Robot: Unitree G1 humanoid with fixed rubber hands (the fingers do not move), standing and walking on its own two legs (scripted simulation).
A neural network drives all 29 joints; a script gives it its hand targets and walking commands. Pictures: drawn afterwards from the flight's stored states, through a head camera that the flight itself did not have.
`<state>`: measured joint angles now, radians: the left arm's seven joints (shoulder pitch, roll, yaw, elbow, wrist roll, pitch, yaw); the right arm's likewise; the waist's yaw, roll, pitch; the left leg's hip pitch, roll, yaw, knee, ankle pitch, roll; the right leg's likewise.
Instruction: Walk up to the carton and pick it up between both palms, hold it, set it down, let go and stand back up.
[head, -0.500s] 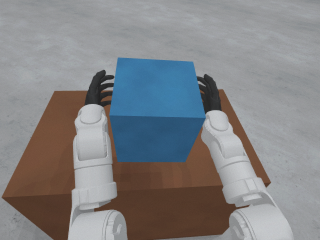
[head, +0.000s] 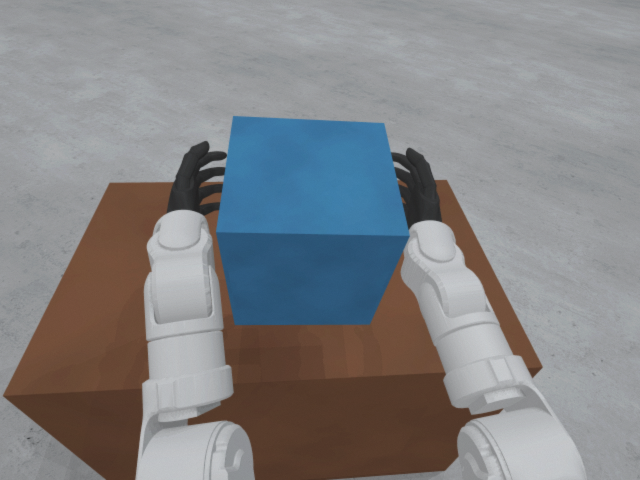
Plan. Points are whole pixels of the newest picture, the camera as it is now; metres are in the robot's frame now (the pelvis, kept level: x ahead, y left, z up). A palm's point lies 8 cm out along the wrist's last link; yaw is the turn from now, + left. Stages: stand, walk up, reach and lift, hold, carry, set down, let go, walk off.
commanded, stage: hold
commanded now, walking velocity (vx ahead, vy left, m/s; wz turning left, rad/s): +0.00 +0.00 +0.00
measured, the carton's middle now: (306, 228) +0.37 +0.00 +0.13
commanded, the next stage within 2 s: none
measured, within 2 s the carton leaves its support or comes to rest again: neither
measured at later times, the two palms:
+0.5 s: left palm (191, 211) +0.36 +0.13 +0.18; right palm (424, 216) +0.35 -0.14 +0.17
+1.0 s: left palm (188, 212) +0.36 +0.13 +0.18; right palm (421, 215) +0.35 -0.13 +0.17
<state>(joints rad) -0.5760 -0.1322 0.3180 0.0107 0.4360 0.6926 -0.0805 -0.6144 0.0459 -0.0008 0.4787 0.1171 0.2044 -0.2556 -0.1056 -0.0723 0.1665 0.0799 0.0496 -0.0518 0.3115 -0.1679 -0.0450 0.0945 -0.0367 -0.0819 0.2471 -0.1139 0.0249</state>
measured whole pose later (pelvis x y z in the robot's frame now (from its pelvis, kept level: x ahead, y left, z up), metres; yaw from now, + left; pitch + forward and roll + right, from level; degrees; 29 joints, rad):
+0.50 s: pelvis +0.00 +0.00 +0.00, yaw +0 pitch -13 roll -1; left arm -0.58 -0.13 0.31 0.02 0.43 0.69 -0.07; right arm -0.62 0.04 -0.01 0.48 0.12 0.20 -0.25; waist -0.11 -0.07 0.16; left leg 0.07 0.05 -0.05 0.32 -0.17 -0.05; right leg 0.09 -0.04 -0.08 0.25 -0.11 0.02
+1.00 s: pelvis +0.00 +0.00 +0.00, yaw +0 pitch -13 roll -1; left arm -0.57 -0.13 0.31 0.01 0.44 0.69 -0.08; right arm -0.62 0.04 0.00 0.48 0.12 0.20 -0.26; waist -0.11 -0.08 0.17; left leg 0.08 0.05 -0.05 0.32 -0.17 -0.04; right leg 0.10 -0.04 -0.08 0.25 -0.12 0.03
